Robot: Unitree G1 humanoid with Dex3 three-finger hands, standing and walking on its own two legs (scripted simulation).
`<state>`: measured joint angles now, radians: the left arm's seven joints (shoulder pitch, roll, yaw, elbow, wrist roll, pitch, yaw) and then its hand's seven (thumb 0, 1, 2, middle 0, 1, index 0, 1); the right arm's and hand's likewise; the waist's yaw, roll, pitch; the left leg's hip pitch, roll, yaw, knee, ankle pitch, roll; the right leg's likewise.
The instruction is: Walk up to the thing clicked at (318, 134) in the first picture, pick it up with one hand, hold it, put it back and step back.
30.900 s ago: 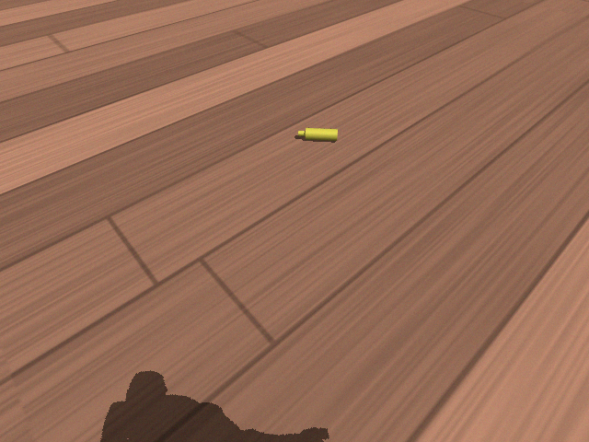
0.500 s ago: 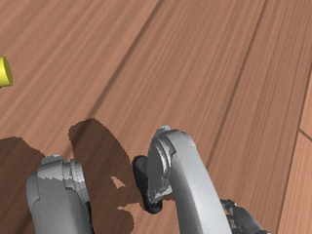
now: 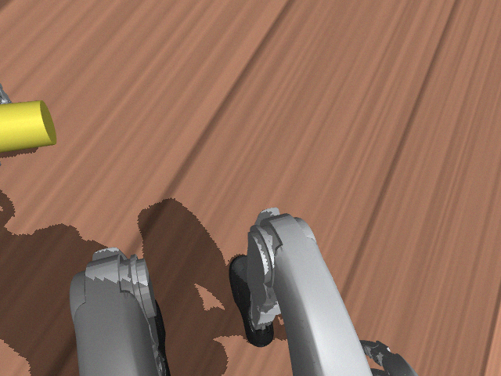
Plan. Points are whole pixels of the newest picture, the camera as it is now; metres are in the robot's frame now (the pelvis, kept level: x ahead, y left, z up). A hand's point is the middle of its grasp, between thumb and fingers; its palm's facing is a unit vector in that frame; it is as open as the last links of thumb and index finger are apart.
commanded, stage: lift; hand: left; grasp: from above
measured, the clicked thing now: out of the picture +0.50 +0.35 -0.18
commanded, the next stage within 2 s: hold in 1.44 s
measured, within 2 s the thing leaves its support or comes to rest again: neither
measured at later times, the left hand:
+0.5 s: hand out of the picture +0.41 +0.32 +0.02, palm faces -0.47 -0.11 -0.88, open 9.6 cm
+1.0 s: hand out of the picture +0.35 +0.28 +0.21, palm faces -0.48 -0.11 -0.87, open 9.7 cm
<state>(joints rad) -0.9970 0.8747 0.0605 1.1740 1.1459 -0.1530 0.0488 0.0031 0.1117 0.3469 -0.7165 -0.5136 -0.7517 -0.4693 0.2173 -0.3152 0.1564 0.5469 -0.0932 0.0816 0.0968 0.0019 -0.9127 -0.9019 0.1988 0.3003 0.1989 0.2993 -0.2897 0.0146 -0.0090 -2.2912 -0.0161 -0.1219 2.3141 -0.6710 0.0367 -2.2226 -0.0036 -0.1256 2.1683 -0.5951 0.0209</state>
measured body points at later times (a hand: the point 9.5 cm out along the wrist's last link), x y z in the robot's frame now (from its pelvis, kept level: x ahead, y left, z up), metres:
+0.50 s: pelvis +0.01 +0.00 +0.12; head +0.20 +0.07 +0.52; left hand +0.43 +0.33 +0.07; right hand +0.14 -0.26 +0.00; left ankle +0.07 +0.11 -0.33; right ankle +0.12 -0.12 -0.33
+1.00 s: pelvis +0.04 +0.00 +0.29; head +0.12 +0.02 +0.73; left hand +0.37 +0.28 +0.26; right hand +0.15 -0.26 +0.17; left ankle +0.07 +0.11 -0.33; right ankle +0.12 -0.12 -0.33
